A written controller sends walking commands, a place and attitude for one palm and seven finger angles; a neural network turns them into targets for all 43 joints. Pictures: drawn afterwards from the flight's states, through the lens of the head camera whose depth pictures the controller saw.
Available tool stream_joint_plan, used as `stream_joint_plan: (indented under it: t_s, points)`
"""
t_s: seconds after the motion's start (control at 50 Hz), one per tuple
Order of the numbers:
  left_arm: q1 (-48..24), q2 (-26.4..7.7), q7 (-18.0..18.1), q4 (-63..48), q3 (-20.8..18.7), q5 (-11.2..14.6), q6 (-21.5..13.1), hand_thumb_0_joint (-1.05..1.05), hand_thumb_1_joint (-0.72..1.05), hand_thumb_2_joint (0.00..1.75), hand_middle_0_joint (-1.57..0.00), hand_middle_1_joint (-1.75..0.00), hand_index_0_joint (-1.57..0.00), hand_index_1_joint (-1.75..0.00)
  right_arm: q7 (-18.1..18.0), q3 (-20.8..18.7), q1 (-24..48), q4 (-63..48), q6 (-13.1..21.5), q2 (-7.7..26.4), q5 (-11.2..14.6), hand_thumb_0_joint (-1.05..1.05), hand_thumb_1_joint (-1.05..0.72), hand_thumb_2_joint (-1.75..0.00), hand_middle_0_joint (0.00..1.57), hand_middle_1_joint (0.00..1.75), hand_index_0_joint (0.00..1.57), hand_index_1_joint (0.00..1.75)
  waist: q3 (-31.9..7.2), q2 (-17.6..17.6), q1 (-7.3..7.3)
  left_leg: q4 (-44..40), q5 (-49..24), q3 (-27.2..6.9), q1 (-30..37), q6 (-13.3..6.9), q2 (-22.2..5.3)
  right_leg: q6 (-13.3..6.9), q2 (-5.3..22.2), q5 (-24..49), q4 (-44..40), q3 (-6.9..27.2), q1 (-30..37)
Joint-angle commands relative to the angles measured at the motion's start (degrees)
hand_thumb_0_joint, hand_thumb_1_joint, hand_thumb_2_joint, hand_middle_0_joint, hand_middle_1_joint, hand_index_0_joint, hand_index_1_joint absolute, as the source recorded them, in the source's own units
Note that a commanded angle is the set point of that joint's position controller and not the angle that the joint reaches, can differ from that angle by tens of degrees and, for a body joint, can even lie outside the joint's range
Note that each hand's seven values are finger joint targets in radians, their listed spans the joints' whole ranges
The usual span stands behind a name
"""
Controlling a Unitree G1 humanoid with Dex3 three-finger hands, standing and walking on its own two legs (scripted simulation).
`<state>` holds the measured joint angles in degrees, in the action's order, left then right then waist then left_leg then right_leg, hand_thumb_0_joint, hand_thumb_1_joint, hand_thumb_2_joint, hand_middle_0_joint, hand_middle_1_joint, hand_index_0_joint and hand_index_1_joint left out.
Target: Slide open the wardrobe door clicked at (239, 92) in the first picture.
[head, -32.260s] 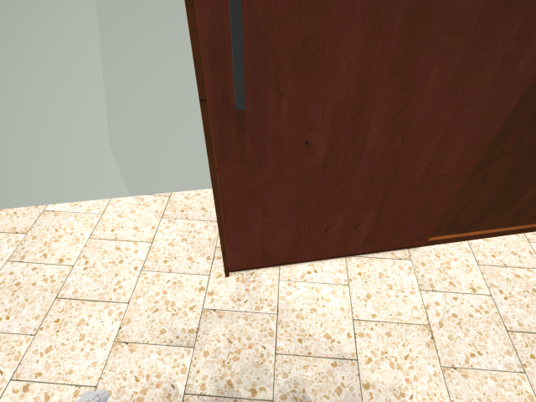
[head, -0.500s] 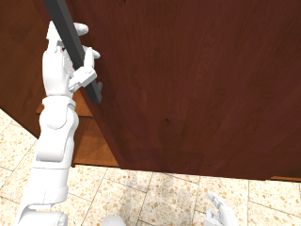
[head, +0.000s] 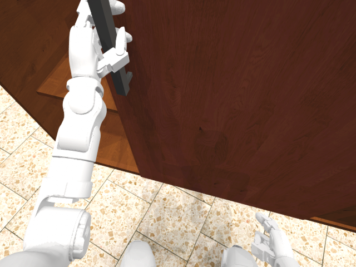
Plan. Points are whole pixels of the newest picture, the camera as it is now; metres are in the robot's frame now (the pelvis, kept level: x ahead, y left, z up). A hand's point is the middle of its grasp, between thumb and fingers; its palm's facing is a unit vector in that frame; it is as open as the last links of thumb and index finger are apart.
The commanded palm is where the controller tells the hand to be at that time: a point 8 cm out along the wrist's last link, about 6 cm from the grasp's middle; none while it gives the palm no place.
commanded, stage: step sideways, sliding the door along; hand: left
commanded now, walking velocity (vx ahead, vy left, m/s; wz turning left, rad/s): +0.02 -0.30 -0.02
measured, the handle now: (109, 16) +0.45 +0.23 +0.24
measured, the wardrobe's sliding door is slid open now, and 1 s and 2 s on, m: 0.40 0.62 0.62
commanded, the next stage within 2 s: stop walking and hold the door there in 1.06 s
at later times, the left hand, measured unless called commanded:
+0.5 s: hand (188, 66) +0.41 +0.09 +0.20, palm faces +0.37 -0.93 -0.04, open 6.8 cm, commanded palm +0.38 +0.06 +0.18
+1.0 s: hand (251, 78) +0.41 -0.02 +0.20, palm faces +0.50 -0.86 -0.04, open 7.2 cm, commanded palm +0.37 -0.06 +0.19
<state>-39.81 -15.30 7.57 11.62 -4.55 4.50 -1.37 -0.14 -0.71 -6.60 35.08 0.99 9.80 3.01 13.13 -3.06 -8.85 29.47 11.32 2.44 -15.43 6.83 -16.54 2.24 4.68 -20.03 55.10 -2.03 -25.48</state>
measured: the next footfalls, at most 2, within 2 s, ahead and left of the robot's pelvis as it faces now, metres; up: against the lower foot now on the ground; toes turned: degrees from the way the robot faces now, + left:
right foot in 0.10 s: +0.06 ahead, -0.21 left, +0.00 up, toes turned -5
left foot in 0.32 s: +0.08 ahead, +0.01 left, +0.00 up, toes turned +17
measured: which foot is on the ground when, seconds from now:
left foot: down 0.00-0.12, up 0.14-0.30, down 0.32-0.72, up 0.74-0.92, down 0.94-1.00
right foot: up 0.00-0.08, down 0.10-0.32, up 0.34-0.70, down 0.72-0.94, up 0.96-1.00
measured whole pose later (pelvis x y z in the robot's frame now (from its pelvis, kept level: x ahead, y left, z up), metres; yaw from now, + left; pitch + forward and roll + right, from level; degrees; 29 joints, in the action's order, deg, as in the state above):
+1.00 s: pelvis +0.04 -0.29 -0.01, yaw +3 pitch -2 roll -2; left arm -26.3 -16.3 11.5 -2.1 -17.0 4.7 -2.0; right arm -1.2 -3.7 -5.9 35.6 3.3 14.4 2.9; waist 13.6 -1.4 -4.9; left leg 35.2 15.5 7.7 -15.3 -0.3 -6.5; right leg 0.5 -0.5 -23.0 49.4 -2.0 -24.2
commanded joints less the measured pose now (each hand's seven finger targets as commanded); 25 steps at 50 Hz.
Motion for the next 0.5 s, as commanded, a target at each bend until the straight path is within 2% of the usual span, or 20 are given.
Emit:
stream_joint_plan:
  t_s: [0.0,0.04,0.06,0.08,0.1,0.12,0.14,0.16,0.18,0.22,0.24,0.26,0.28,0.3,0.32,0.34,0.36,0.38,0.42,0.48]
  points:
    - [-29.91,4.08,-4.69,-17.46,11.64,0.29,-7.13,0.0,0.9,0.9,-0.45,-1.4,-0.45,-1.4,-0.26,-3.52,1.91,-7.45,2.75,10.19,0.66,0.0,-0.9,-0.9,0.2,0.3,0.2,0.3,-31.19,-19.67,10.54,-0.09,-29.17,3.06,19.5,-12.02,-4.54,0.55,-5.04,-1.94,-14.84,-7.5,7.26]
    - [-28.63,2.2,-4.59,-17.42,10.12,0.24,-7.68,0.0,0.9,0.9,-0.45,-1.4,-0.45,-1.4,-0.02,-3.07,2.66,-7.8,3.21,9.76,1.11,0.0,-0.9,-0.9,0.2,0.3,0.2,0.3,-31.84,-17.52,9.84,5.03,-27.96,1.7,17.64,-10.53,-2.87,0.39,-6.32,4.27,-23.42,-7.61,13.64]
    - [-28.22,0.73,-4.53,-17.61,9.08,0.01,-8.04,0.0,0.9,0.9,-0.45,-1.4,-0.45,-1.4,0.01,-2.72,3.34,-7.69,3.34,9.16,1.66,0.0,-0.9,-0.9,0.2,0.3,0.2,0.3,-32.11,-11.83,8.92,9.78,-21.46,2.3,14.03,-9.88,-0.16,0.03,-4.22,12.23,-30.53,-6.13,19.01]
    - [-27.46,-2.3,-4.12,-17.35,7.4,-0.44,-8.04,0.0,0.9,0.9,-0.45,-1.4,-0.45,-1.4,-0.1,-2.11,3.3,-7.42,3.44,7.38,2.21,0.0,-0.9,-0.9,0.2,0.3,0.2,0.3,-32.42,1.77,8.4,18.91,-7.14,3.87,5.56,-10.0,5.32,-2.43,2.86,26.86,-34.86,0.61,25.7]
    - [-25.61,-7.28,-3.4,-17.2,3.89,-0.79,-7.83,0.0,0.9,0.9,-0.45,-1.4,-0.45,-1.4,-0.9,-1.77,6.24,-8.12,3.44,5.69,1.94,0.0,-0.9,-0.9,0.2,0.3,0.2,0.3,-30.6,19.53,6.97,31.61,23.63,4.29,-12.61,-8.51,11.35,-7.84,13.49,54.78,-30.82,12.37,33.87]
    - [-21.41,-8.98,-2.67,-15.05,2.44,-0.8,-6.74,0.0,0.9,0.9,-0.45,-1.4,-0.45,-1.4,-1.63,-1.64,7.31,-7.06,3.06,6.61,1.3,0.0,-0.9,-0.9,0.2,0.3,0.2,0.3,-31.51,18.74,5.72,41.45,31.99,0.59,-18.42,-6.43,14.18,-10.68,17.31,70.37,-27.37,16.26,35.6]
    - [-23.86,-7.35,-2.86,-21.17,3.49,0.23,-7.23,0.0,0.9,0.9,-0.45,-1.4,-0.45,-1.4,-1.97,-2.37,6.01,-6.86,2.96,7.39,1.33,0.0,-0.9,-0.9,0.2,0.3,0.2,0.3,-31.84,26.22,6.45,44.63,32.19,-2.03,-17.87,-5.87,12.33,-10.25,15.98,69.77,-24.67,14.94,36.38]
    - [-24.94,-4.78,-2.52,-24.78,4.21,0.83,-8.0,0.0,0.9,0.9,-0.45,-1.4,-0.45,-1.4,-2.8,-2.31,7.77,-6.54,3.7,7.07,0.95,0.0,-0.9,-0.9,0.2,0.3,0.2,0.3,-29.69,20.92,6.37,43.04,30.1,-1.38,-20.29,-5.87,11.91,-12.21,15.12,68.51,-23.13,14.61,37.4]
    - [-24.23,-1.94,-1.85,-26.88,5.65,1.28,-8.65,0.0,0.9,0.9,-0.45,-1.4,-0.45,-1.4,-3.02,-1.4,6.98,-5.53,3.91,6.46,0.62,0.0,-0.9,-0.9,0.2,0.3,0.2,0.3,-29.77,17.77,7.1,36.26,28.47,-0.94,-19.8,-6.05,11.93,-12.45,13.41,67.69,-21.64,11.76,38.7]
    - [-23.44,-0.13,-0.94,-27.63,6.4,1.01,-9.71,0.0,0.9,0.9,-0.45,-1.4,-0.45,-1.4,-2.72,-0.88,6.73,-4.97,3.07,6.63,0.42,0.0,-0.9,-0.9,0.2,0.3,0.2,0.3,-29.88,14.24,8.51,12.22,20.02,1.93,-12.83,-5.48,10.93,-10.1,10.78,65.21,-17.8,5.18,38.09]
    - [-21.15,0.49,-1.04,-28.28,6.91,0.87,-10.38,0.0,0.9,0.9,-0.45,-1.4,-0.45,-1.4,-3.01,-1.38,5.85,-5.83,2.25,6.9,0.6,0.0,-0.9,-0.9,0.2,0.3,0.2,0.3,-31.49,13.01,9.07,0.61,8.04,5.09,-4.47,-4.69,11.26,-8.44,8.44,61.82,-15.0,2.55,35.9]
    - [-20.36,0.49,-1.19,-30.11,7.12,0.98,-11.05,0.0,0.9,0.9,-0.45,-1.4,-0.45,-1.4,-3.49,-2.39,5.09,-6.39,1.61,7.57,0.3,0.0,-0.9,-0.9,0.2,0.3,0.2,0.3,-33.39,10.92,10.08,-6.1,-6.85,6.64,8.54,-4.83,10.49,-6.2,6.15,55.82,-11.34,0.65,28.01]
    - [-20.26,1.53,-1.66,-32.14,8.37,1.87,-11.45,0.0,0.9,0.9,-0.45,-1.4,-0.45,-1.4,-3.71,-4.01,3.79,-6.76,1.52,9.11,-0.02,0.0,-0.9,-0.9,0.2,0.3,0.2,0.3,-35.31,6.48,11.27,-5.96,-30.61,-0.89,26.59,-8.76,1.62,-3.02,3.78,35.13,-5.5,-0.41,11.13]
    - [-19.19,3.73,-2.38,-33.81,9.61,2.12,-11.25,0.0,0.9,0.9,-0.45,-1.4,-0.45,-1.4,-2.82,-5.44,3.29,-7.68,2.32,12.02,-0.07,0.0,-0.9,-0.9,0.2,0.3,0.2,0.3,-38.63,-7.78,9.64,-1.68,-65.81,-19.06,39.56,-17.36,-16.4,-0.2,-1.33,-5.65,3.76,0.96,-6.76]
    - [-17.52,4.81,-2.9,-30.16,9.81,0.41,-11.16,0.0,0.9,0.9,-0.45,-1.4,-0.45,-1.4,-0.59,-5.04,2.57,-8.23,1.91,12.45,0.28,0.0,-0.9,-0.9,0.2,0.3,0.2,0.3,-40.12,-7.32,9.36,1.8,-70.02,-18.45,40.2,-20.04,-19.02,-1.24,-0.85,-17.56,11.76,6.42,-7.46]
    - [-19.04,5.25,-3.61,-27.91,9.24,-0.26,-10.74,0.0,0.9,0.9,-0.45,-1.4,-0.45,-1.4,1.32,-5.99,4.39,-8.27,2.78,13.7,0.6,0.0,-0.9,-0.9,0.2,0.3,0.2,0.3,-37.83,-4.74,8.87,2.15,-62.24,-12.04,37.31,-19.93,-18.34,-1.77,-1.7,-15.24,16.07,7.93,-10.53]
    - [-24.16,6.04,-3.97,-34.85,11.4,-0.96,-11.58,0.0,0.9,0.9,-0.45,-1.4,-0.45,-1.4,1.35,-5.16,5.31,-8.42,3.99,11.37,-0.09,0.0,-0.9,-0.9,0.2,0.3,0.2,0.3,-35.8,-8.02,9.79,0.65,-54.64,-8.81,33.75,-18.2,-17.06,-0.93,-0.75,-12.69,15.25,6.31,-10.61]
    - [-24.84,5.47,-3.94,-34.81,11.44,-1.15,-11.29,0.0,0.9,0.9,-0.45,-1.4,-0.45,-1.4,1.49,-4.86,4.82,-7.63,4.44,11.14,-0.2,0.0,-0.9,-0.9,0.2,0.3,0.2,0.3,-33.88,-10.75,10.44,-0.57,-48.93,-6.23,30.83,-17.02,-14.95,-0.72,0.2,-9.93,14.63,5.57,-9.9]
    - [-22.66,3.45,-4.06,-34.47,9.9,-1.18,-9.85,0.0,0.9,0.9,-0.45,-1.4,-0.45,-1.4,1.9,-5.85,3.86,-7.96,4.63,12.03,-0.48,0.0,-0.9,-0.9,0.2,0.3,0.2,0.3,-30.93,-13.13,10.08,-2.04,-44.02,-1.18,27.44,-14.44,-12.13,0.18,-0.06,-5.31,12.09,2.88,-8.55]
    - [-18.42,4.34,-5.08,-31.21,10.4,-0.8,-7.95,0.0,0.9,0.9,-0.45,-1.4,-0.45,-1.4,1.84,-5.63,3.42,-9.25,4.77,11.6,-0.47,0.0,-0.9,-0.9,0.2,0.3,0.2,0.3,-28.5,-13.74,10.13,-4.34,-38.52,4.98,20.69,-12.55,-9.01,1.4,-1.44,0.86,6.5,-1.27,-2.7]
